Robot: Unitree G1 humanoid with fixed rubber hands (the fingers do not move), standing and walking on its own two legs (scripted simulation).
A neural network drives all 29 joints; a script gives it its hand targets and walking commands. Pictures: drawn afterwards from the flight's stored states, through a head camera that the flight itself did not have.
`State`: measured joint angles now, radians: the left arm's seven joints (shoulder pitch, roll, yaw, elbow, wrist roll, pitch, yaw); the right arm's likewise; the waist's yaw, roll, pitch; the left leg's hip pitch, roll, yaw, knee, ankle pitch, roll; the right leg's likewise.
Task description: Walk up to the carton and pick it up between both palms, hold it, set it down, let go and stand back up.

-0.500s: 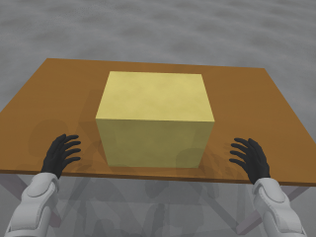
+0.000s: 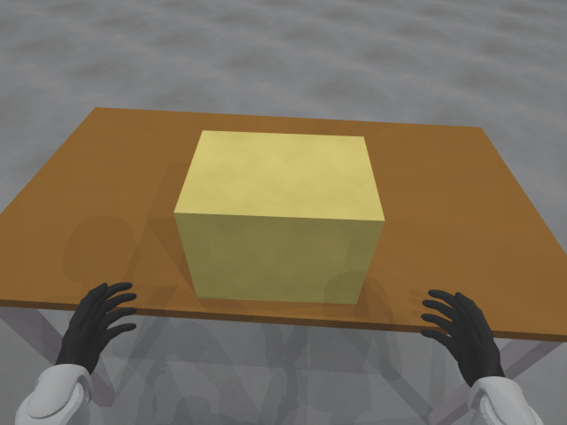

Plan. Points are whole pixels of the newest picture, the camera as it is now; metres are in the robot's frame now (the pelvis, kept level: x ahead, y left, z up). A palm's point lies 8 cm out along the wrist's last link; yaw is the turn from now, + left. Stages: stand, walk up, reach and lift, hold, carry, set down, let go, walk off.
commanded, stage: set down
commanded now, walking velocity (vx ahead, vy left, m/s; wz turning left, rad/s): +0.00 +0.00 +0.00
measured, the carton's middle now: (279, 217) +0.45 +0.02 +0.04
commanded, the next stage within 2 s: let go in 1.50 s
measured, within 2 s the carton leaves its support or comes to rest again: neither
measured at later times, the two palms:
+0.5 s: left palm (86, 373) +0.19 +0.25 +0.03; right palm (468, 383) +0.19 -0.22 +0.03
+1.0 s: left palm (96, 400) +0.17 +0.25 -0.02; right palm (460, 405) +0.17 -0.22 -0.01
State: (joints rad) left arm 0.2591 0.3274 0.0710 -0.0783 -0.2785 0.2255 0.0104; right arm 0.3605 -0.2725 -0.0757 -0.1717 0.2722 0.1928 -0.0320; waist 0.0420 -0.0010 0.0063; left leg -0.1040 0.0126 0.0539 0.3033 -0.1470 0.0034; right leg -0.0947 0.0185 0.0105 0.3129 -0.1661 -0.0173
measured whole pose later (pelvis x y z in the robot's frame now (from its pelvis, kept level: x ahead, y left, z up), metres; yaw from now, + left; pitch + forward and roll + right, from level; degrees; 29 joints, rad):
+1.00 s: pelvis +0.02 +0.01 +0.00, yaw +0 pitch -3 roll +0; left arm 0.39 0.27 0.01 0.10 -0.16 0.13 0.03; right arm 0.43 -0.22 -0.05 0.12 0.14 0.01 0.03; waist 0.04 -0.01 0.05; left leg -0.07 0.01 0.05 0.30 -0.18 0.01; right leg -0.05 0.02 0.03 0.28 -0.18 -0.01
